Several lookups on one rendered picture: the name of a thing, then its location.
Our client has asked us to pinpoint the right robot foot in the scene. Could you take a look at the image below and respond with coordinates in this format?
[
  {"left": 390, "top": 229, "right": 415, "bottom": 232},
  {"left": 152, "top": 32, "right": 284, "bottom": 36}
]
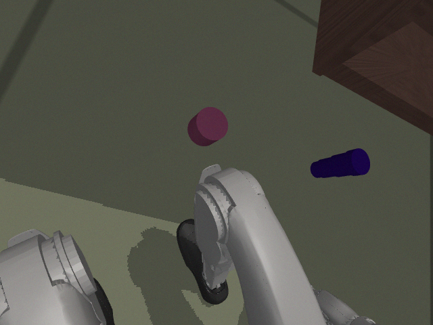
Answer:
[{"left": 177, "top": 219, "right": 228, "bottom": 305}]

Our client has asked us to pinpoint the left robot foot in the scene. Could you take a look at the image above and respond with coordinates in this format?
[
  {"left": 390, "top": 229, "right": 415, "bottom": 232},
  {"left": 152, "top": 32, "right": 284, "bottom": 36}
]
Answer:
[{"left": 93, "top": 278, "right": 115, "bottom": 325}]

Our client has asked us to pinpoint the bookshelf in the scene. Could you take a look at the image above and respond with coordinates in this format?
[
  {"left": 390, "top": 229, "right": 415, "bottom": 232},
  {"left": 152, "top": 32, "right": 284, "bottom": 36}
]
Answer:
[{"left": 312, "top": 0, "right": 433, "bottom": 136}]

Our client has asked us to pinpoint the right robot hand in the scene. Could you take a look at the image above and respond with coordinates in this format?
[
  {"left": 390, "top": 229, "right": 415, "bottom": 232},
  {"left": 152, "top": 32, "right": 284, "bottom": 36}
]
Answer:
[{"left": 311, "top": 285, "right": 360, "bottom": 325}]

